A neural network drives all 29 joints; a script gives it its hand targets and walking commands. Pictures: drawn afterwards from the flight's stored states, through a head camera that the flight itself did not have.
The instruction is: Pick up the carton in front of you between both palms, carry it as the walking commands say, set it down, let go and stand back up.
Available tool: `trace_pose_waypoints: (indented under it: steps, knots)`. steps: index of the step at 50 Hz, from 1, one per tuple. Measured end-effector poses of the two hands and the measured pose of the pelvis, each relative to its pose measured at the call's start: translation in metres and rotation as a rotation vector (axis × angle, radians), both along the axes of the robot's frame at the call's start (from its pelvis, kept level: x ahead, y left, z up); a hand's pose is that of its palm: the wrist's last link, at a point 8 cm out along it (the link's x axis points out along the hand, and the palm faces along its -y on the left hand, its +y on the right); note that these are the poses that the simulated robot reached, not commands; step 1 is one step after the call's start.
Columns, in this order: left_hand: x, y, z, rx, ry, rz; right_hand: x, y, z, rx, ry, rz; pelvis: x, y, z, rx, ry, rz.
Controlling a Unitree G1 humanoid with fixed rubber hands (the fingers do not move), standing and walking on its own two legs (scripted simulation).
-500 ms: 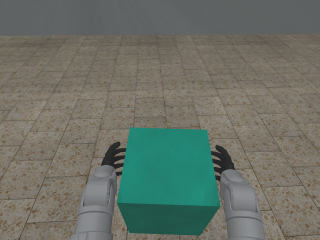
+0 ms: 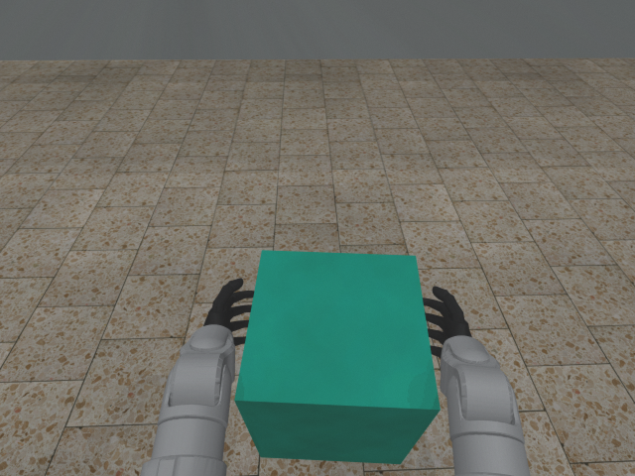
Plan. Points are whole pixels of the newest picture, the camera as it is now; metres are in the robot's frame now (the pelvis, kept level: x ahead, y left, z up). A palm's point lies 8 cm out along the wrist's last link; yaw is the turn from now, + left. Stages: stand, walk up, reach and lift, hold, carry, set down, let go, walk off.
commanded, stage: hold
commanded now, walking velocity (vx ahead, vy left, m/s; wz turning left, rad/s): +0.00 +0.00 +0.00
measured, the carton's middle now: (334, 361) +0.30 -0.01 -0.04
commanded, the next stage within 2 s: set down in 0.12 s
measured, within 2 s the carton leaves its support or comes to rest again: neither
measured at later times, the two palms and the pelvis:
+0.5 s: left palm (214, 339) +0.31 +0.16 +0.00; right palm (426, 324) +0.34 -0.14 +0.00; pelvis -0.02 -0.05 -0.01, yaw +12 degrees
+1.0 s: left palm (244, 365) +0.37 +0.15 -0.20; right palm (403, 360) +0.39 -0.15 -0.20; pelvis -0.04 -0.04 -0.13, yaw +12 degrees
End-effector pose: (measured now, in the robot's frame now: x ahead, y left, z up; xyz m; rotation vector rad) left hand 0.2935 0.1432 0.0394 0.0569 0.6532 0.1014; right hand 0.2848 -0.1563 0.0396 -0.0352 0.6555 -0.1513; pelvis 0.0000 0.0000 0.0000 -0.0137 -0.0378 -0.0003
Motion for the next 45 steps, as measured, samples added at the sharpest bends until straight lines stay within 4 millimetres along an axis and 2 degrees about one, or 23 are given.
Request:
trace_pose_waypoints:
  steps: [3,8,11,17,22,27,32,38,41,45]
  knots:
    - [-0.009,0.007,0.001,0.002,0.004,0.03,0.0,0.007,0.0,-0.01,0.006,0.04,-0.002,-0.003,0.004,0.006,-0.038,0.051]
    - [-0.027,0.023,0.003,-0.001,0.001,0.129,0.011,0.025,0.004,-0.006,0.002,0.132,-0.004,-0.013,0.006,0.016,-0.072,0.104]
    - [-0.031,0.026,0.005,-0.008,0.001,0.17,0.019,0.029,0.006,0.005,0.001,0.161,-0.006,-0.02,0.006,0.017,-0.086,0.139]
    - [-0.014,0.018,0.0,-0.016,0.018,0.168,0.034,0.021,0.0,0.053,0.022,0.125,-0.013,-0.035,0.001,0.014,-0.082,0.188]
    - [0.005,0.015,-0.015,-0.013,0.036,0.152,0.048,0.018,-0.019,0.055,0.04,0.11,-0.019,-0.046,-0.006,0.01,-0.038,0.198]
    - [0.018,0.015,-0.055,0.006,0.06,0.136,0.06,0.017,-0.059,0.036,0.061,0.121,-0.026,-0.053,-0.016,0.001,0.077,0.202]
    - [0.027,0.014,-0.115,0.015,0.059,0.116,0.065,0.016,-0.118,0.015,0.058,0.12,-0.035,-0.057,-0.032,-0.012,0.239,0.2]
    - [0.041,0.013,-0.183,-0.008,0.026,0.111,0.073,0.015,-0.185,0.025,0.025,0.091,-0.042,-0.055,-0.065,-0.031,0.45,0.197]
    - [0.053,0.013,-0.203,-0.026,-0.004,0.117,0.082,0.014,-0.205,0.045,-0.005,0.07,-0.043,-0.052,-0.084,-0.04,0.541,0.196]
    - [0.068,0.013,-0.218,-0.052,-0.026,0.129,0.095,0.014,-0.221,0.063,-0.026,0.053,-0.043,-0.047,-0.106,-0.05,0.628,0.194]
